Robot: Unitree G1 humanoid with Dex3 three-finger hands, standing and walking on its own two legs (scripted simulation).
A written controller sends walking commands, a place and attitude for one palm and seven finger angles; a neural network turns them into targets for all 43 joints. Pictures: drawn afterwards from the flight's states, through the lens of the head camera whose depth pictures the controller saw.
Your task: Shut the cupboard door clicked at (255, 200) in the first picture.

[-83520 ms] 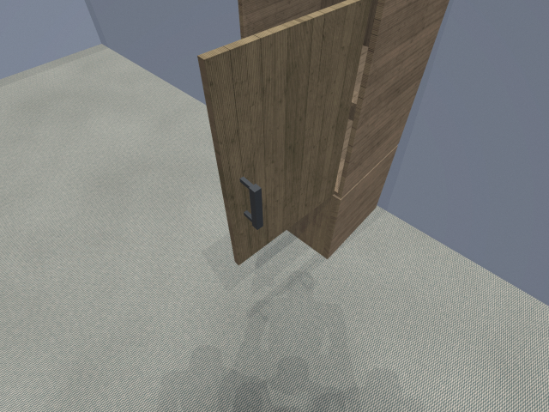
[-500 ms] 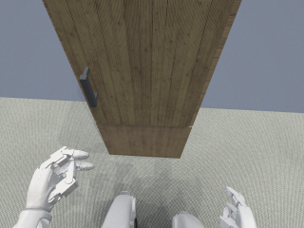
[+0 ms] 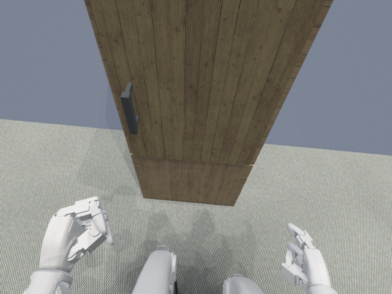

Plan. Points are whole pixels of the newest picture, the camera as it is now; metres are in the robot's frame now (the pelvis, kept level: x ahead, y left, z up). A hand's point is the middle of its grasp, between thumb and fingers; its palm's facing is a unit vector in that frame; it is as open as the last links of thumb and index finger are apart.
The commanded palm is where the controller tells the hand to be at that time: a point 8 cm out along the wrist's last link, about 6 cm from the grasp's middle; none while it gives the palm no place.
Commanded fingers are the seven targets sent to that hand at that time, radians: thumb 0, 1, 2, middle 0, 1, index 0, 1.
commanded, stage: raise the hand and make a fist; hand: left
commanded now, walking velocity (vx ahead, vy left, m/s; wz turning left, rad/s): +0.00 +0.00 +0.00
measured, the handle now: (131, 109) +0.52 +0.21 +0.03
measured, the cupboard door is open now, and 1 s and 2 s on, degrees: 1 1 1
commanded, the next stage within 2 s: bring the fist close to the handle in 0.64 s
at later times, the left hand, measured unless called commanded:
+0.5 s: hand (109, 225) +0.23 +0.18 +0.04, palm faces +0.03 -1.00 -0.03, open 3.1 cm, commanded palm +0.21 +0.23 +0.05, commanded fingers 0.00 0.90 0.90 -1.30 -1.50 -1.30 -1.50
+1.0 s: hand (121, 200) +0.28 +0.17 +0.04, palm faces +0.01 -1.00 -0.03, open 3.1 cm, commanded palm +0.27 +0.22 +0.04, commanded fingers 0.00 0.90 0.90 -1.30 -1.50 -1.30 -1.50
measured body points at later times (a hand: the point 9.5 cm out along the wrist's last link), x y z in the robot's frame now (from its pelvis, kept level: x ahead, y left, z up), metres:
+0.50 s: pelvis +0.01 -0.01 +0.00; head +0.07 +0.01 +0.44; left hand +0.22 +0.23 +0.05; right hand +0.18 -0.25 -0.08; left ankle +0.11 +0.09 -0.62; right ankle +0.00 -0.12 -0.62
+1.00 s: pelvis +0.01 -0.01 -0.01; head +0.08 +0.00 +0.44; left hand +0.27 +0.23 +0.04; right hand +0.19 -0.24 -0.09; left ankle +0.11 +0.09 -0.62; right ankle +0.00 -0.12 -0.62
